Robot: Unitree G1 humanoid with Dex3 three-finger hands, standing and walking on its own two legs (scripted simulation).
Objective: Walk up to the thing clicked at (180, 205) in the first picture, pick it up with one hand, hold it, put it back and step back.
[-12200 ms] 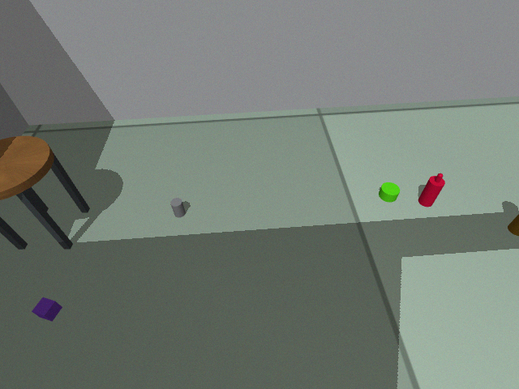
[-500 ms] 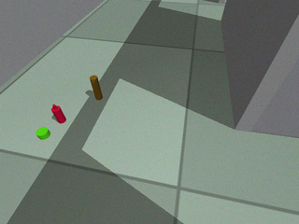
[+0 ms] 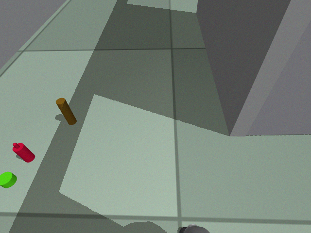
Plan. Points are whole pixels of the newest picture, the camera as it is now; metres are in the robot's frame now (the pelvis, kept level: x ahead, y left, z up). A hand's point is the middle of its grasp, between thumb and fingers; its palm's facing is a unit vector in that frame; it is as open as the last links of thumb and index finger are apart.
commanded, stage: walk up
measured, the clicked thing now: out of the picture -0.45 +1.08 -0.71
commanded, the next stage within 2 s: none
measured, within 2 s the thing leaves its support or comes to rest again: neither
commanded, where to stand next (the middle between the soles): +0.54 -0.01 m, yaw +1 degrees
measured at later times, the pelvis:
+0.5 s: pelvis +0.21 -0.02 +0.00, yaw +5 degrees
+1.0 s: pelvis +0.45 -0.09 -0.01, yaw +28 degrees
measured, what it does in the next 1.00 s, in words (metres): walks ahead, turning left: right foot, then left foot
